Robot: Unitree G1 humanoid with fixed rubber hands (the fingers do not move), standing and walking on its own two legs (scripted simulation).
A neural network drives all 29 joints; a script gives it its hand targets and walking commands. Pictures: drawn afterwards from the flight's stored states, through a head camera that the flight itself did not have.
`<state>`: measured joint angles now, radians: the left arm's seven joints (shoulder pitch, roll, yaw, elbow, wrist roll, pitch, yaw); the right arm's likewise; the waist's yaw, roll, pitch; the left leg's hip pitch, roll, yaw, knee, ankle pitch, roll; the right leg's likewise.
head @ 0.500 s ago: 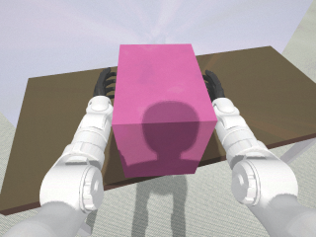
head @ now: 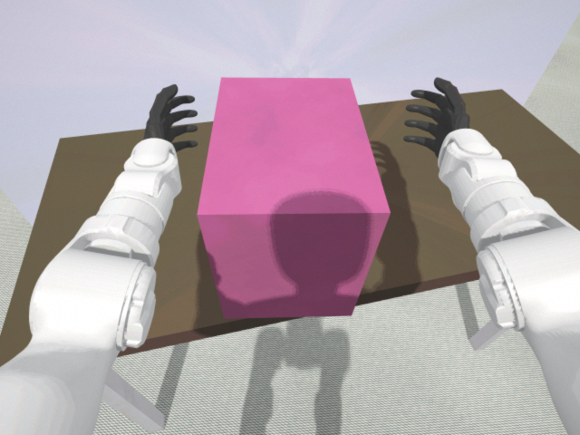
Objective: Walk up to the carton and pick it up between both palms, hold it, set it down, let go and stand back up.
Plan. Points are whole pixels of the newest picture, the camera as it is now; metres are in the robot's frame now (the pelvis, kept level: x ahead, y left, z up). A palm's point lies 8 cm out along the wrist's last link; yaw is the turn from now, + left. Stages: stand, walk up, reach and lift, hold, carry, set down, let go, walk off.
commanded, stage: set down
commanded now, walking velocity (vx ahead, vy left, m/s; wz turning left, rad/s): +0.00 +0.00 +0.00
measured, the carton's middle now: (287, 198) +0.47 +0.03 +0.07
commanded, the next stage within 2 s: none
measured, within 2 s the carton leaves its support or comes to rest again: neither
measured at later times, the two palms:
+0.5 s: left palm (141, 83) +0.47 +0.21 +0.25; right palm (465, 86) +0.49 -0.18 +0.26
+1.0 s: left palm (134, 160) +0.41 +0.22 +0.19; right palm (459, 156) +0.43 -0.18 +0.19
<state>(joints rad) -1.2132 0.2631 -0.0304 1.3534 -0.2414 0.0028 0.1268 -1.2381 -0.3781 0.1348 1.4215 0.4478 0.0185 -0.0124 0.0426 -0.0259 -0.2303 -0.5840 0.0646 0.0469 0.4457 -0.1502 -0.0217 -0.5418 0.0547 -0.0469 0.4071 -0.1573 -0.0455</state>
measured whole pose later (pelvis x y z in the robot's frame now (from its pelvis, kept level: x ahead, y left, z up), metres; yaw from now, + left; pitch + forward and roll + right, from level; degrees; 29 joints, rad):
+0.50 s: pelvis +0.01 +0.00 +0.01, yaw +1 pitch +13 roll -1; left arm -1.29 0.35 0.00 1.11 -0.25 0.36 0.11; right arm -1.33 -0.41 0.11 1.26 0.47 0.26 -0.06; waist 0.02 -0.02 -0.19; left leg -0.47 0.06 0.04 0.37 -0.13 -0.03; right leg -0.42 0.05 -0.05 0.32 -0.13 -0.05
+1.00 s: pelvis +0.00 +0.00 +0.01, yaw +1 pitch +5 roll -1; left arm -0.82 0.28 0.09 0.56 -0.16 0.51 0.09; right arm -0.93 -0.37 0.05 0.89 0.42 0.28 -0.03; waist 0.02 -0.01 -0.08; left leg -0.30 0.05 0.05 0.34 -0.12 -0.02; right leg -0.26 0.04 -0.04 0.30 -0.13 -0.04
